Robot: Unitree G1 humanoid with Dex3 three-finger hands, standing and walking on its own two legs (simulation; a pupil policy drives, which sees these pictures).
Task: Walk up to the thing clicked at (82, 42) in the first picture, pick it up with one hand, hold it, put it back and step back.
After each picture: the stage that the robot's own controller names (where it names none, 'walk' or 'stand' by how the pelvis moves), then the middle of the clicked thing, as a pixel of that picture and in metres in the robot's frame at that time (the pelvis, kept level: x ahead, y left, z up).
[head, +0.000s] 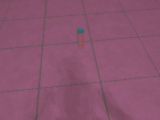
stand; (80, 38) +1.35 +0.07 -0.66
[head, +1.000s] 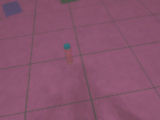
walk; (68, 54) +1.20 +0.29 -0.63
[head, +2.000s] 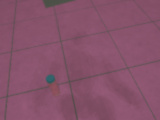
walk; (53, 86) +0.72 +0.36 -0.65
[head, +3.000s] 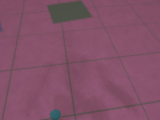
walk; out of the picture +0.48 +0.23 -0.64
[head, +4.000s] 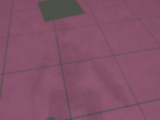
stand; out of the picture +0.41 +0.24 -0.65
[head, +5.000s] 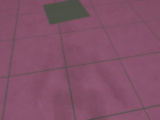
stand; out of the picture +0.39 +0.21 -0.66
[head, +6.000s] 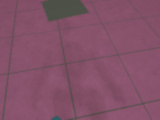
stand; out of the picture +0.41 +0.22 -0.66
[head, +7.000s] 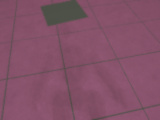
stand; out of the picture +0.39 +0.22 -0.66
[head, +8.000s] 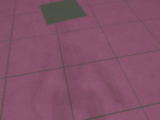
stand; out of the picture +0.39 +0.23 -0.66
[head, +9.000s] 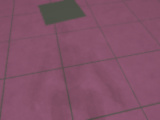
go down; out of the picture +0.38 +0.23 -0.66
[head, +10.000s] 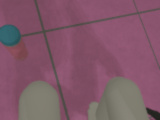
go down; (15, 45) +0.47 +0.25 -0.28
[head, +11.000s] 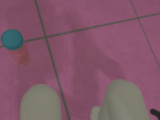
approach; (18, 50) +0.47 +0.26 -0.26
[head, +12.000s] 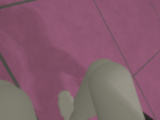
close in; out of the picture +0.46 +0.31 -0.17
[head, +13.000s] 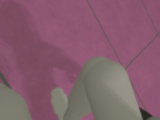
close; out of the picture +0.46 +0.32 -0.17
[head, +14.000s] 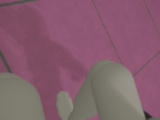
lift; out of the picture +0.40 +0.31 -0.17
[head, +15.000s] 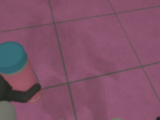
lift; (23, 78) +0.33 +0.20 +0.04
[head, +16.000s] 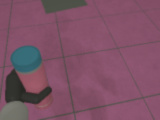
hold; (36, 82) +0.33 +0.17 +0.06
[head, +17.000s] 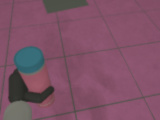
hold; (38, 82) +0.33 +0.17 +0.06
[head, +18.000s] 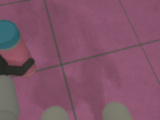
crouch; (17, 55) +0.42 +0.21 -0.03
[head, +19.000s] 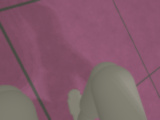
lower; out of the picture +0.47 +0.30 -0.15
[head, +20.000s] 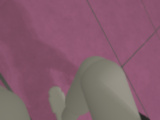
lower; out of the picture +0.46 +0.33 -0.17
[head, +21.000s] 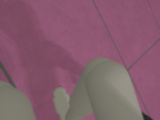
lower; out of the picture +0.45 +0.33 -0.17
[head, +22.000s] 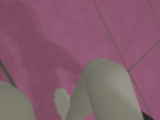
lower; out of the picture +0.45 +0.32 -0.17
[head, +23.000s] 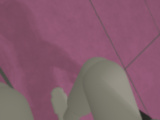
rest; out of the picture +0.45 +0.32 -0.17
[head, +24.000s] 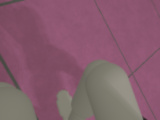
open; out of the picture +0.46 +0.29 -0.18
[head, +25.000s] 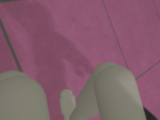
stand; out of the picture +0.45 +0.30 -0.19
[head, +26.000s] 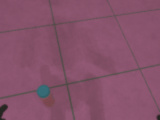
stand; (46, 97) +0.43 +0.22 -0.51
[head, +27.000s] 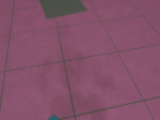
stand; out of the picture +0.41 +0.21 -0.60
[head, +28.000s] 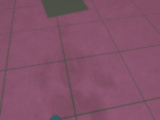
stand; out of the picture +0.41 +0.20 -0.60
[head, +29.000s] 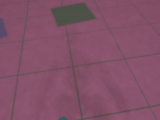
stand; out of the picture +0.44 +0.19 -0.65
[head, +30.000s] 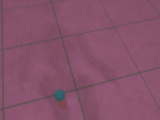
walk; (61, 100) +0.47 +0.16 -0.63
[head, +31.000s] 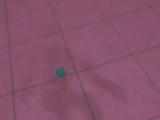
walk; (62, 79) +0.70 +0.24 -0.64
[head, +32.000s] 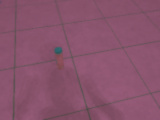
stand; (59, 58) +1.01 +0.24 -0.63
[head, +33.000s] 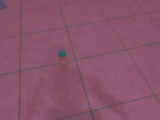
stand; (63, 61) +1.01 +0.25 -0.66
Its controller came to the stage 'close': yes
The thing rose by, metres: 0.70
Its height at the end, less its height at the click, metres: +0.00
